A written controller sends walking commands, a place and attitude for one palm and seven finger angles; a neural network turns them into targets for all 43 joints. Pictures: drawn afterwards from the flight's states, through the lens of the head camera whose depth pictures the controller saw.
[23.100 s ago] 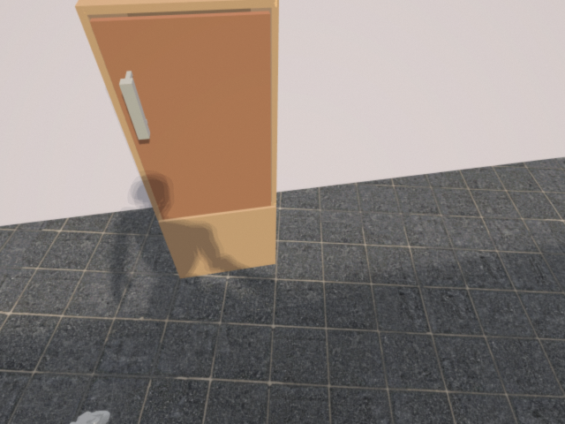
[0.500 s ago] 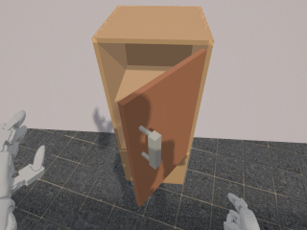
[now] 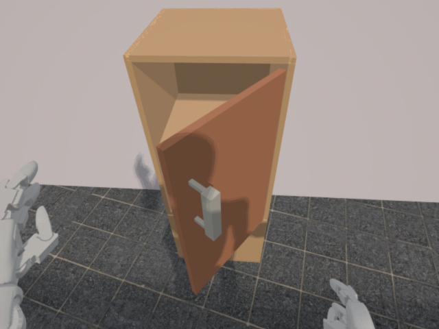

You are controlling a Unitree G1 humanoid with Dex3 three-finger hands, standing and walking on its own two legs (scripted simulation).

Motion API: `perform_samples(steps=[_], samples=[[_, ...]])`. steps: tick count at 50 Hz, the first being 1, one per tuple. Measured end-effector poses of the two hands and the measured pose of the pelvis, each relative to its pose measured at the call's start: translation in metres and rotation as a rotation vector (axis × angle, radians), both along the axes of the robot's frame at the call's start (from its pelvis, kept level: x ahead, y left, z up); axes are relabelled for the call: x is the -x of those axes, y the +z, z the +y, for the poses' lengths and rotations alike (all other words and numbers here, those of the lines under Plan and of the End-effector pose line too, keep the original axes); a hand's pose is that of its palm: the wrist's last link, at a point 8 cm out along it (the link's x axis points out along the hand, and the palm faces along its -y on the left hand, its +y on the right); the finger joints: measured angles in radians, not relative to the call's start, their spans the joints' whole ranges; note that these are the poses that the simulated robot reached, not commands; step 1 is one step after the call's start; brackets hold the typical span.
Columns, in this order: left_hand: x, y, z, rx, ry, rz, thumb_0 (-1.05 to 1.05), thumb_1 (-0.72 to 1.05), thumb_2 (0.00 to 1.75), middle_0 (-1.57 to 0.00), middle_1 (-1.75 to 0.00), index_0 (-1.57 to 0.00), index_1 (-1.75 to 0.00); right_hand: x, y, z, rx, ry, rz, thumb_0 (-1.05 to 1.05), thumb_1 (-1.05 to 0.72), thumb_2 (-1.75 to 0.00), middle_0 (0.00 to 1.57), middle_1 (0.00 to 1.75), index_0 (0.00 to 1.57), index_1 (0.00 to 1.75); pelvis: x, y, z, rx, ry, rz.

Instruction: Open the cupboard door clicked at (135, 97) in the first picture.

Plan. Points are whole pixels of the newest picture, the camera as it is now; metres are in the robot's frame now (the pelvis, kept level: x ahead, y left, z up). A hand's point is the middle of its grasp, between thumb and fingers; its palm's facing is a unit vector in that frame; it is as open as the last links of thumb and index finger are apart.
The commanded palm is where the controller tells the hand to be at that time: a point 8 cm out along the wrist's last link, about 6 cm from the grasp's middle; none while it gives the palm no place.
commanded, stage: step back with the hand held close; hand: left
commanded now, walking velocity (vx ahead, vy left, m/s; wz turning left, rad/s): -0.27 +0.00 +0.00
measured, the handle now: (204, 209) +0.33 +0.08 +0.04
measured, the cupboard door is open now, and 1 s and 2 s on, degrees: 53 53 53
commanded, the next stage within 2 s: stop stepping back and stand still in 1.06 s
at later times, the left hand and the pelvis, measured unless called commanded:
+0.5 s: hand (22, 258) +0.15 +0.28 +0.15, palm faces +0.34 -0.80 -0.49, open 7.4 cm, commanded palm +0.09 +0.33 +0.17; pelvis -0.06 +0.03 -0.01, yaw -2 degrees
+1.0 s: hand out of the picture +0.06 +0.32 +0.16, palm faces +0.44 -0.78 -0.45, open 7.4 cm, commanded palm -0.02 +0.35 +0.17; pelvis -0.15 +0.05 -0.01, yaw +0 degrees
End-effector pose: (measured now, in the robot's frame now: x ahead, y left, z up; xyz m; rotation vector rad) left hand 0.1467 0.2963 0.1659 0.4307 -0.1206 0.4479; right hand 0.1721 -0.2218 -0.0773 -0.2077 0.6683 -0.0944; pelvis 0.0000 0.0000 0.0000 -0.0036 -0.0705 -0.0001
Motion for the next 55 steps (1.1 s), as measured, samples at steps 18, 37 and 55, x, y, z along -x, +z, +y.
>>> perform_samples(steps=[18,37,55], samples=[[0.004,0.003,0.011,-0.124,-0.122,0.057,0.01,0.89,0.9,-0.21,-0.3,-0.21,-0.3,0.042,0.004,-0.011,0.035,-0.135,0.078,0.02,-0.91,-0.9,0.2,0.29,0.2,0.3,0.03,-0.001,0.019,0.012,-0.034,0.066],[0.1,0.007,0.039,-0.173,-0.032,-0.074,0.01,0.89,0.9,-0.21,-0.3,-0.21,-0.3,0.114,-0.014,0.025,0.033,-0.033,0.073,0.02,-0.91,-0.9,0.2,0.3,0.2,0.3,0.104,-0.017,0.032,0.04,0.031,0.069],[0.152,0.012,0.049,-0.111,-0.106,-0.116,0.01,0.89,0.9,-0.21,-0.3,-0.21,-0.3,0.18,0.012,0.048,0.045,-0.024,0.009,0.02,-0.91,-0.9,0.21,0.3,0.21,0.3,0.178,-0.005,0.046,0.061,-0.031,0.113]])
